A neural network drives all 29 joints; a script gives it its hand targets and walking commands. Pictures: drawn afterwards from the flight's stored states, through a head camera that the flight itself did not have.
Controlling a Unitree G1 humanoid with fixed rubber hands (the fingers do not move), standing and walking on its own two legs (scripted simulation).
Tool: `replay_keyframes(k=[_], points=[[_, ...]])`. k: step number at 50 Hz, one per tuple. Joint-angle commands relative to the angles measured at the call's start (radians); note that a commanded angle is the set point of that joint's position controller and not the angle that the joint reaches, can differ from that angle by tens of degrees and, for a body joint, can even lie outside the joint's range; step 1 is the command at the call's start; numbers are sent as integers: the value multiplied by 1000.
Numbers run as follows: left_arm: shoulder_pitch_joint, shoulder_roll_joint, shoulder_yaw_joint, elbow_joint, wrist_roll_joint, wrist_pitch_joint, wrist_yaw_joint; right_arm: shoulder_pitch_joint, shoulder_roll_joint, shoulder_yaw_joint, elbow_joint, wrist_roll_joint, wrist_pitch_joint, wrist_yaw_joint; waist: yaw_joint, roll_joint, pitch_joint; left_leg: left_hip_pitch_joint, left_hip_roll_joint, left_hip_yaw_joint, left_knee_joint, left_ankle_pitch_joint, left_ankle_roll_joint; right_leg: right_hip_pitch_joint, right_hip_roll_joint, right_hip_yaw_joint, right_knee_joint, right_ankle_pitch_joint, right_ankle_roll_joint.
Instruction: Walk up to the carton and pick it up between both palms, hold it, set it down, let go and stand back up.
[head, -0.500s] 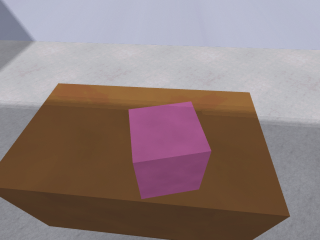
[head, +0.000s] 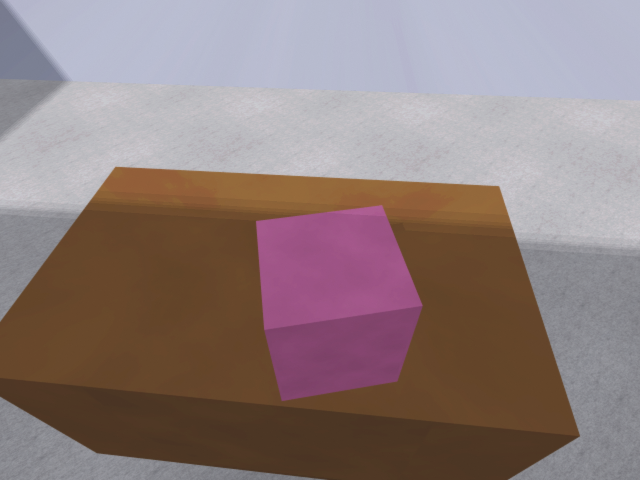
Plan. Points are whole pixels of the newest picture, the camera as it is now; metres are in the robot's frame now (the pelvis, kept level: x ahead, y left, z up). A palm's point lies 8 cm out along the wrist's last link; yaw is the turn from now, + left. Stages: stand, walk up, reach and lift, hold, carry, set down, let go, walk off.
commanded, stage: stand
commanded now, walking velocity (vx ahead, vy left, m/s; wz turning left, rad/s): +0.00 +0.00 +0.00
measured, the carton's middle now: (330, 305) +0.42 +0.01 -0.09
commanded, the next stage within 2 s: none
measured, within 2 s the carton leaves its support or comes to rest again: neither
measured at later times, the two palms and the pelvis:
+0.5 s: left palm out of the picture +0.09 +0.29 -0.12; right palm out of the picture +0.08 -0.28 -0.13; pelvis +0.01 +0.00 +0.00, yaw +0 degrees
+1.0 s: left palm out of the picture +0.10 +0.28 -0.12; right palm out of the picture +0.09 -0.28 -0.12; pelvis +0.02 +0.00 +0.00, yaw +0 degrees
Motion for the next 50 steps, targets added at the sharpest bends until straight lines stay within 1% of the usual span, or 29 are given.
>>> replay_keyframes(k=[1,6,9,10,12,15,17,18,21,23,24,25,27,29,30,31,34,35,38,39,40,42,43,44,45,46,48,49,50], points=[[-68,237,38,-72,2,-23,9,-56,-206,-34,-63,-13,-17,-18,3,2,-52,-15,119,-89,-95,105,34,15,-127,108,-71,134,-43],[-64,265,50,-79,11,-15,24,-69,-199,-30,-69,-4,-13,-14,9,-5,-107,36,121,-100,-101,35,30,-2,-120,106,-85,11,-49],[-35,234,39,-71,-4,-23,11,-31,-213,-26,-54,-3,-16,-9,-1,29,-58,-7,115,-81,-111,30,24,7,-127,108,-96,54,-36],[-71,251,38,-75,3,-16,21,-34,-201,-23,-52,-9,-15,-12,7,-17,-65,-18,116,-79,-116,104,20,25,-115,98,-79,75,-35],[-74,257,48,-69,3,-15,22,-76,-238,-36,-74,0,-20,-14,9,-18,-51,-1,119,-91,-108,108,31,17,-121,90,-75,120,-34],[-57,225,40,-73,-9,-16,14,-35,-228,-36,-55,2,-23,-16,-5,37,-91,17,111,-76,-100,104,26,19,-121,116,-86,119,-48],[-47,235,41,-77,-6,-20,5,-27,-219,-31,-47,2,-15,-18,4,-76,-47,-16,128,-98,-115,101,31,29,-119,88,-94,113,-23],[-27,234,41,-54,-6,-20,13,-38,-213,-27,-46,4,-20,-11,-10,8,-84,27,125,-88,-104,93,27,17,-125,115,-76,128,-29],[-58,222,37,-76,-2,-13,14,-49,-217,-31,-64,-6,-23,-15,5,-55,-103,30,126,-103,-88,157,34,34,-117,73,-82,134,-24],[-27,248,46,-69,-9,-11,14,-49,-256,-45,-62,10,-21,-14,1,27,-80,18,117,-94,-106,115,25,32,-130,87,-100,130,-29],[-78,266,51,-69,0,-16,15,-28,-210,-32,-51,7,-15,-19,-37,36,-97,12,111,-80,-109,75,25,47,-133,100,-87,128,-34],[-66,268,53,-74,0,-19,7,-54,-233,-36,-50,-4,-22,-14,5,-14,-101,-1,122,-102,-99,116,33,62,-127,81,-76,140,-37],[-60,246,48,-72,2,-10,20,-27,-223,-38,-44,1,-16,-9,-31,-17,-56,12,122,-106,-115,131,33,15,-122,88,-82,136,-32],[-39,211,34,-72,-9,-13,10,-59,-247,-41,-46,-12,-26,-15,21,12,-55,6,111,-87,-115,97,29,33,-128,84,-86,104,-42],[-31,237,40,-69,0,-19,13,-32,-226,-40,-44,-4,-28,-12,-13,-31,-88,32,125,-111,-114,94,29,20,-127,88,-81,118,-42],[-66,262,45,-67,-7,-16,14,-53,-233,-39,-42,-13,-19,-4,6,56,-70,24,132,-92,-116,122,26,25,-129,103,-87,86,-37],[-62,225,46,-80,-6,-10,19,-68,-218,-43,-56,2,-23,-22,2,29,-124,59,135,-90,-109,196,40,49,-131,99,-79,169,-44],[-80,225,49,-86,-6,-16,20,-76,-229,-51,-56,1,-25,-27,12,-47,-98,72,121,-97,-93,210,31,16,-125,81,-70,176,-33],[-48,248,37,-70,-4,-23,15,-38,-221,-38,-50,8,-12,-8,-27,-38,-86,82,132,-104,-106,168,23,-6,-122,82,-92,156,-38],[-26,221,45,-67,0,-13,22,-44,-256,-58,-49,-5,-15,-21,3,56,-38,42,114,-79,-93,161,25,17,-128,92,-92,141,-42],[-13,244,45,-55,-2,-19,15,-34,-221,-49,-48,3,-12,-21,-11,-42,-82,62,119,-90,-94,150,18,24,-122,89,-92,135,-33],[-36,223,39,-72,0,-14,11,-62,-244,-56,-62,-3,-16,-16,-1,37,-33,30,115,-79,-100,95,20,-14,-128,111,-114,97,-46],[-52,203,28,-74,-3,-24,3,-4,-196,-32,-47,9,-21,-14,-37,2,-32,24,120,-91,-108,98,18,1,-130,113,-114,111,-39],[-72,247,49,-74,6,-22,2,-56,-228,-35,-54,1,-20,-11,-18,10,-72,9,126,-85,-113,106,26,51,-126,91,-113,150,-37],[-58,265,63,-82,3,-21,13,-38,-208,-45,-56,-6,-22,-12,-13,-49,-105,34,126,-101,-118,113,28,66,-122,86,-84,133,-38],[-50,244,59,-80,7,-19,14,-61,-236,-39,-46,-10,-24,-10,9,-15,-97,49,118,-80,-111,149,17,37,-118,68,-90,152,-34],[-69,218,47,-69,0,-17,15,-71,-244,-51,-48,-5,-18,-18,-4,-25,-125,68,126,-84,-86,174,28,66,-130,80,-88,189,-44],[-41,249,51,-65,-8,-14,17,-40,-236,-41,-55,2,-18,-13,-18,62,-61,2,113,-73,-107,158,26,60,-139,107,-98,210,-38],[-43,222,46,-65,-4,-10,15,-76,-204,-40,-60,0,-16,-15,-12,7,-60,6,127,-80,-111,142,23,60,-123,77,-83,199,-33]])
